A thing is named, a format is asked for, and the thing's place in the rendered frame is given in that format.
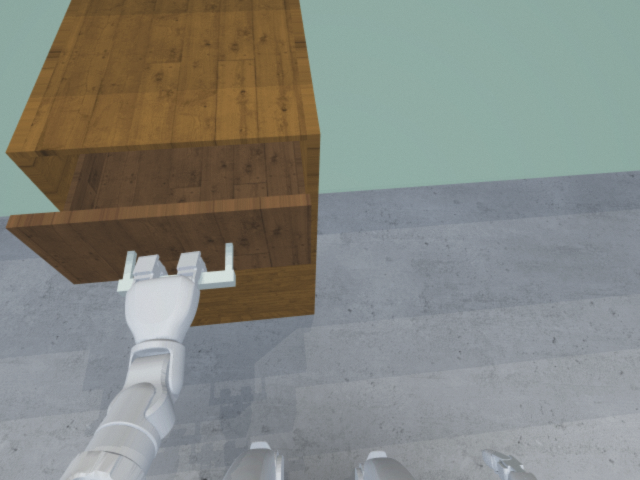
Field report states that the right robot hand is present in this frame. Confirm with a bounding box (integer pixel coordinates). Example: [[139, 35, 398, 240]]
[[482, 449, 538, 480]]

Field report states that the left robot thigh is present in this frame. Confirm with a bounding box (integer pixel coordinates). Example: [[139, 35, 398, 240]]
[[223, 448, 284, 480]]

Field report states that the robot right shin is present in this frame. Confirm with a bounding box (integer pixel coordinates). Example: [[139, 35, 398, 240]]
[[366, 451, 387, 461]]

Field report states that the cabinet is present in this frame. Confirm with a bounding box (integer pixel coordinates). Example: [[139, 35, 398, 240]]
[[5, 0, 320, 327]]

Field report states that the drawer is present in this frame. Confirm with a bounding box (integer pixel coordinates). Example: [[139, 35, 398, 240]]
[[6, 141, 311, 284]]

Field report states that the handle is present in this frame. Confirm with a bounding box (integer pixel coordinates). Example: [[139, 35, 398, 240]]
[[117, 243, 236, 297]]

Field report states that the left robot hand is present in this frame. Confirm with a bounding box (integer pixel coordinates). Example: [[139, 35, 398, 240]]
[[125, 251, 207, 344]]

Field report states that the left robot forearm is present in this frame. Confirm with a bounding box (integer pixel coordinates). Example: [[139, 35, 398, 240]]
[[60, 339, 186, 480]]

